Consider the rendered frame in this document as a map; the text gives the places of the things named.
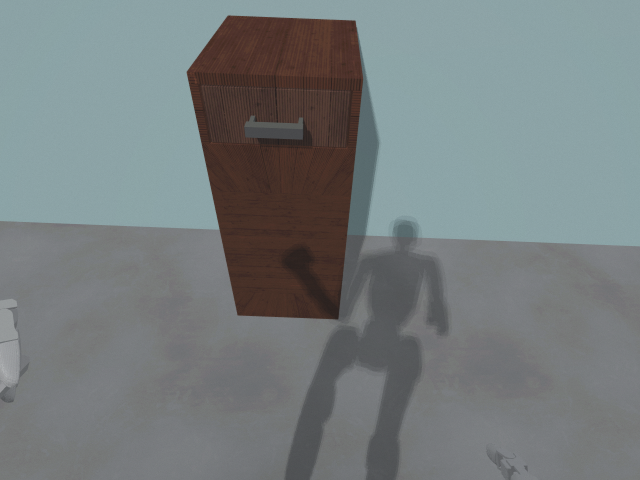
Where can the drawer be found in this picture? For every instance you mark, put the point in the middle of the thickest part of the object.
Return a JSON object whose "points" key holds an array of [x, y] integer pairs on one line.
{"points": [[325, 113]]}

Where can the robot right hand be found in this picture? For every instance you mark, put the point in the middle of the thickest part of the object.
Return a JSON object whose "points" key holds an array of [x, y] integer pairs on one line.
{"points": [[511, 465]]}

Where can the handle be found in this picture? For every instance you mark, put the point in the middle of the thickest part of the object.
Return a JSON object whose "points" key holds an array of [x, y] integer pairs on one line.
{"points": [[273, 130]]}

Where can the cabinet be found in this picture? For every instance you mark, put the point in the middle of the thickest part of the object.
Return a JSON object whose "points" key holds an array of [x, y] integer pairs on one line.
{"points": [[282, 210]]}

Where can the robot left hand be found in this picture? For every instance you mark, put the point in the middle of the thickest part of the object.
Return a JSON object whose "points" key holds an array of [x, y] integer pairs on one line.
{"points": [[12, 363]]}

